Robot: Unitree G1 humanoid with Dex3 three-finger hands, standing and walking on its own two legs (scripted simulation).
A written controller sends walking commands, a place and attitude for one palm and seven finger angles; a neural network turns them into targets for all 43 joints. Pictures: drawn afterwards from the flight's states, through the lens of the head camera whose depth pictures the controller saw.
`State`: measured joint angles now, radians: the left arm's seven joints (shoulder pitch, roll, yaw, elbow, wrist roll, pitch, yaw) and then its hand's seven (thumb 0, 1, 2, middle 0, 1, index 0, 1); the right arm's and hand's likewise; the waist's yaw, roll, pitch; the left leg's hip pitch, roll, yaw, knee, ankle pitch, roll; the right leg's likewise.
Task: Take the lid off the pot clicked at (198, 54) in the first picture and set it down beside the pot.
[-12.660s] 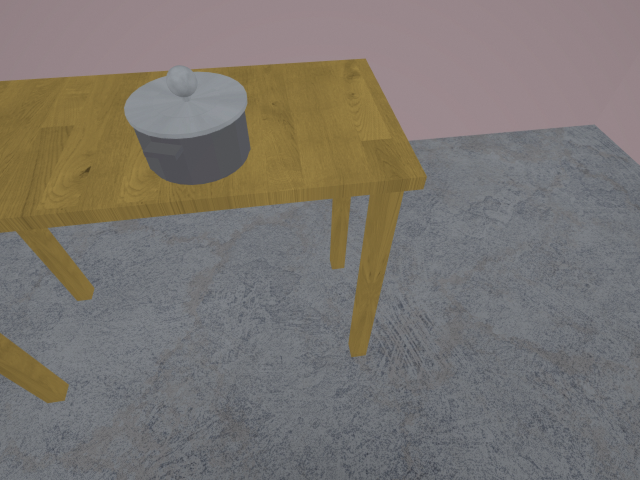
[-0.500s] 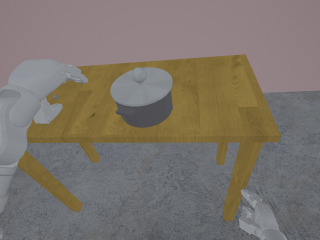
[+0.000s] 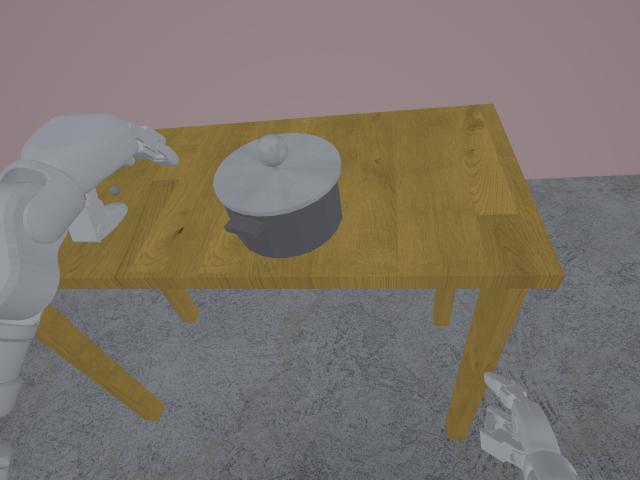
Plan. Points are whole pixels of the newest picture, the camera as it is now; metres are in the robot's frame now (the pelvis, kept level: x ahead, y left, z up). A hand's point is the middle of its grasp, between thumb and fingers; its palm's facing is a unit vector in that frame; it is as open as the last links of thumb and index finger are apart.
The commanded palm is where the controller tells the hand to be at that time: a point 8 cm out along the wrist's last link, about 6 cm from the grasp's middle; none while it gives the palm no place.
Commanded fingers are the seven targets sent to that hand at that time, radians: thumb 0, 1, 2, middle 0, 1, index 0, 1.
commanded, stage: move the open hand above the knob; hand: left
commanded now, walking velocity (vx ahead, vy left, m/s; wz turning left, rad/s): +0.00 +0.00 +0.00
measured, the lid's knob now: (271, 150) +0.51 +0.13 +0.17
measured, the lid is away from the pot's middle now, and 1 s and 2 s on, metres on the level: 0.00 0.00 0.00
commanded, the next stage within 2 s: none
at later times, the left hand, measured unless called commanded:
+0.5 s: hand (174, 155) +0.38 +0.19 +0.25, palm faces +0.01 +0.01 -1.00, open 9.7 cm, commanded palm +0.34 +0.19 +0.31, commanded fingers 0.00 -0.37 1.71 -0.89 -0.08 -0.89 -0.08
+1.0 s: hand (213, 131) +0.43 +0.16 +0.25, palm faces -0.01 -0.03 -1.00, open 9.7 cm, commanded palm +0.39 +0.17 +0.31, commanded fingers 0.00 -0.37 1.71 -0.89 -0.08 -0.89 -0.08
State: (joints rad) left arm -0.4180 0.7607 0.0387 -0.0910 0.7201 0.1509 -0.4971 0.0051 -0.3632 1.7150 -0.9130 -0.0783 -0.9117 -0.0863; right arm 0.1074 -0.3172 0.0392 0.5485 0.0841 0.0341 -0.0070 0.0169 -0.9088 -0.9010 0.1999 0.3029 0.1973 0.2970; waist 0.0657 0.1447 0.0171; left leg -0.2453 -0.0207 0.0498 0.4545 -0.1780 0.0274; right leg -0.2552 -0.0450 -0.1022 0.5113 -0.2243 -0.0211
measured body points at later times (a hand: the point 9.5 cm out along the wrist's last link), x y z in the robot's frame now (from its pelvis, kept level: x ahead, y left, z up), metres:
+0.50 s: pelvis +0.01 +0.00 +0.00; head +0.02 -0.06 +0.45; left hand +0.38 +0.19 +0.31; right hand +0.23 -0.21 -0.10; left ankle +0.04 +0.11 -0.74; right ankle +0.03 -0.10 -0.74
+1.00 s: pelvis +0.03 +0.00 +0.00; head +0.03 -0.06 +0.45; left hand +0.42 +0.16 +0.31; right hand +0.23 -0.22 -0.11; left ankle +0.04 +0.11 -0.74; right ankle +0.03 -0.10 -0.74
